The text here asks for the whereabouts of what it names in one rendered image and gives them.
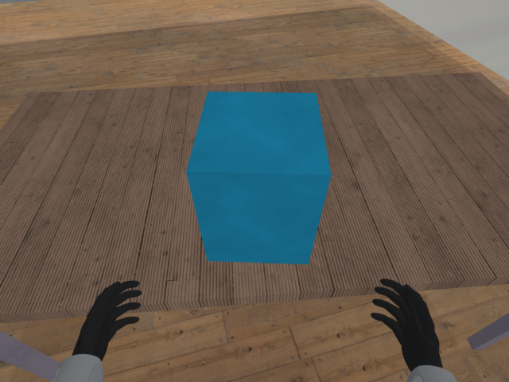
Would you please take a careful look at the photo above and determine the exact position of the left robot forearm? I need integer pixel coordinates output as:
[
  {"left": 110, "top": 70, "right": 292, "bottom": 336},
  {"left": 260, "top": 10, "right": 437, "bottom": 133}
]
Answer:
[{"left": 51, "top": 354, "right": 104, "bottom": 382}]

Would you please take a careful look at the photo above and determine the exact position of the right robot forearm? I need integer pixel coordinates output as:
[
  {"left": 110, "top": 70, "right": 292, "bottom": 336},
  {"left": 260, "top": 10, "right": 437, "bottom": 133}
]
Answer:
[{"left": 406, "top": 365, "right": 457, "bottom": 382}]

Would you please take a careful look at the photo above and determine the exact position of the left robot hand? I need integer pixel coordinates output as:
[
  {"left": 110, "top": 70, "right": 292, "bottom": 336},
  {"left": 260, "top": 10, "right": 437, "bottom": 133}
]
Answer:
[{"left": 72, "top": 281, "right": 142, "bottom": 361}]

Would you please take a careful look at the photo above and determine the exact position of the right robot hand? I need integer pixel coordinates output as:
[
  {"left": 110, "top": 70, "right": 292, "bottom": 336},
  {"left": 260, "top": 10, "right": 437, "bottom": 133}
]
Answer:
[{"left": 371, "top": 279, "right": 443, "bottom": 372}]

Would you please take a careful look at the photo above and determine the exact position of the table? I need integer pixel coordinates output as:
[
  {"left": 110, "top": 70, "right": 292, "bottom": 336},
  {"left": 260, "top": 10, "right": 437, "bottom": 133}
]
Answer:
[{"left": 0, "top": 72, "right": 509, "bottom": 381}]

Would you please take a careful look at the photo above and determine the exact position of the carton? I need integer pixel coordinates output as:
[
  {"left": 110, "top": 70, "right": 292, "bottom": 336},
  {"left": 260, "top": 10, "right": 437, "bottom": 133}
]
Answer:
[{"left": 186, "top": 92, "right": 331, "bottom": 264}]

